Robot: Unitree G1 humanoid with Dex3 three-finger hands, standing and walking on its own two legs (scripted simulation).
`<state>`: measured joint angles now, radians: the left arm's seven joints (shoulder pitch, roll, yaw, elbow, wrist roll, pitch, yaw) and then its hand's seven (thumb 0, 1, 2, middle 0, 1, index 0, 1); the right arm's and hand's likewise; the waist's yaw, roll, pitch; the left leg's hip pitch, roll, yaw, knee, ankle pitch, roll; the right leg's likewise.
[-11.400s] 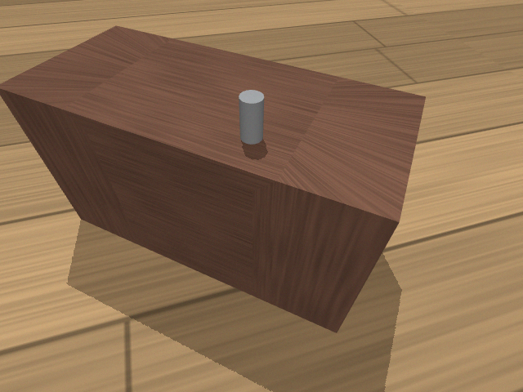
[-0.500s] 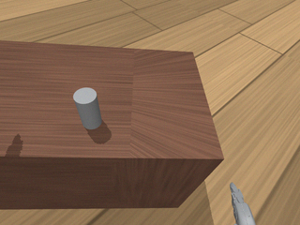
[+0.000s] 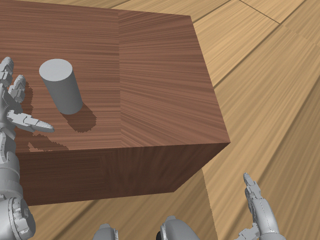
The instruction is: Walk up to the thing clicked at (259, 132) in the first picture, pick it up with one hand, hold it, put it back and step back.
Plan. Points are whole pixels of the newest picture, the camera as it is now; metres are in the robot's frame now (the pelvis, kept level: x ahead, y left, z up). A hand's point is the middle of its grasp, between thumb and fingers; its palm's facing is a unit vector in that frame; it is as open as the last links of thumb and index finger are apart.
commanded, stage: close in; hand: left
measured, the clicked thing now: (63, 89) +0.48 +0.18 +0.06
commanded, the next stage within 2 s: rest palm in 0.40 s
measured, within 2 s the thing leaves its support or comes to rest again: leaves its support in 1.66 s
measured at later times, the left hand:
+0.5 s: hand (56, 99) +0.45 +0.19 +0.05, palm faces +0.08 -1.00 +0.04, open 17.4 cm
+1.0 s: hand (62, 93) +0.46 +0.18 +0.06, palm faces +0.11 -0.99 +0.01, open 14.8 cm
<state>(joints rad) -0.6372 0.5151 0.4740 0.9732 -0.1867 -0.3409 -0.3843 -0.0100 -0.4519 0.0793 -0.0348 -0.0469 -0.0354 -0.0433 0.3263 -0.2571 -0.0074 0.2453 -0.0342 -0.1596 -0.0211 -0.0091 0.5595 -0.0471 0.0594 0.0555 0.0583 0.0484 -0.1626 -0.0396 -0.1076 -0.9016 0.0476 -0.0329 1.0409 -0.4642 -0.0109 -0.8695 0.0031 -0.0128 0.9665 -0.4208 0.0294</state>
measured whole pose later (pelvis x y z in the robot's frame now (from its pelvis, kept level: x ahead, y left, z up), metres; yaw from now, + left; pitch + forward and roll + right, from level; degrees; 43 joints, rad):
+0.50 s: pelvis +0.00 +0.00 -0.01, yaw +0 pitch +18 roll -2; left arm -0.63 0.37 0.35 0.91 -0.14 -0.33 -0.17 -0.01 -0.48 0.02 -0.04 -0.01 -0.05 0.00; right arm 0.39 -0.24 -0.04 0.11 -0.02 -0.06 0.00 -0.01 0.52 -0.06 0.06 0.06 0.06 0.05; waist -0.13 -0.01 -0.14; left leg -0.91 0.04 -0.02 1.07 -0.48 -0.01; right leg -0.89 0.00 0.00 1.02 -0.45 0.03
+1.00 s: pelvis +0.00 -0.01 +0.00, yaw +0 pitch +18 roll -1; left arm -0.68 0.36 0.34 0.95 -0.12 -0.36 -0.11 -0.01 -0.51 0.14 -0.53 -0.34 -0.54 -0.32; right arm 0.39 -0.24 -0.06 0.07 -0.02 0.00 0.01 -0.01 0.49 -0.06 0.06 0.06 0.06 0.05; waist -0.13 -0.01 -0.13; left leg -0.89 0.04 -0.02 1.05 -0.47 -0.01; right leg -0.88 0.00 0.00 1.01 -0.44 0.03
